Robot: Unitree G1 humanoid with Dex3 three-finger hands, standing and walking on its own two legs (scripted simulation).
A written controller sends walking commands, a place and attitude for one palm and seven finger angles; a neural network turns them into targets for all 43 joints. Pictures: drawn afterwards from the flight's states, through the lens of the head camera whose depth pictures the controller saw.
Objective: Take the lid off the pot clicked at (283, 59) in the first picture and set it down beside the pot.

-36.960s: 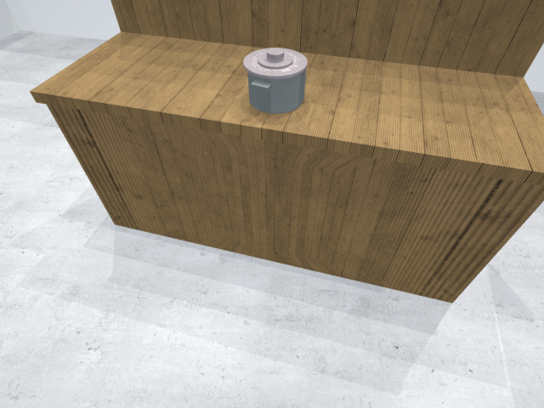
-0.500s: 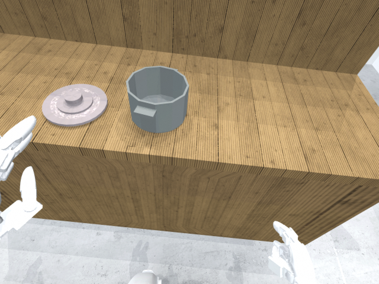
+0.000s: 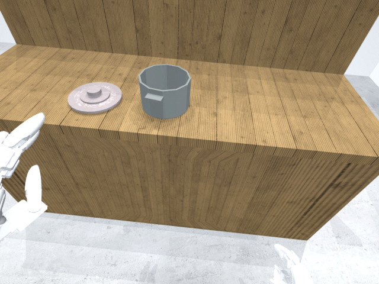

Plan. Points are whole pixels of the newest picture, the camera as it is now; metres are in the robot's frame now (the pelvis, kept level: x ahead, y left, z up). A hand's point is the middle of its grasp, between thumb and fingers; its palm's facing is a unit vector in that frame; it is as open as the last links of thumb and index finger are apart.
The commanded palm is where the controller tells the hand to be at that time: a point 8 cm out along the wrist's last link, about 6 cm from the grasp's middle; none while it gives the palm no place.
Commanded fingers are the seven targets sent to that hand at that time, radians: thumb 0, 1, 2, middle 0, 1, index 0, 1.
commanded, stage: stop stepping back and stand still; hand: left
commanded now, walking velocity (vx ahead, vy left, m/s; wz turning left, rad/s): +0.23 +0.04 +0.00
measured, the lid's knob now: (94, 90) +0.72 +0.34 +0.01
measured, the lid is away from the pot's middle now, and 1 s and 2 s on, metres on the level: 0.25 0.25 0.25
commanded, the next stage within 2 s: let the arm hang, fingers relaxed in 1.88 s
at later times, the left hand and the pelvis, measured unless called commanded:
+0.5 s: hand out of the picture +0.11 +0.26 +0.20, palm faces +0.38 -0.83 -0.41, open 7.4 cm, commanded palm +0.06 +0.30 +0.20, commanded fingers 0.00 0.90 0.90 -0.20 -0.30 -0.20 -0.30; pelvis -0.06 +0.02 +0.01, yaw +1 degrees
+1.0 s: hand out of the picture -0.02 +0.23 -0.16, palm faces +0.07 -0.99 -0.16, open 6.9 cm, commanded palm none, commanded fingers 0.00 0.90 0.90 -0.20 -0.30 -0.20 -0.30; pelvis -0.07 +0.05 +0.01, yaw +2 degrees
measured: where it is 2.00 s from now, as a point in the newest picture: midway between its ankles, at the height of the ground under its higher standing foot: outside the picture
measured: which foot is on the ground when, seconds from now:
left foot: up 0.00-0.10, down 0.12-1.00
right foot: down 0.00-0.14, up 0.16-0.32, down 0.34-0.58, up 0.60-0.94, down 0.96-1.00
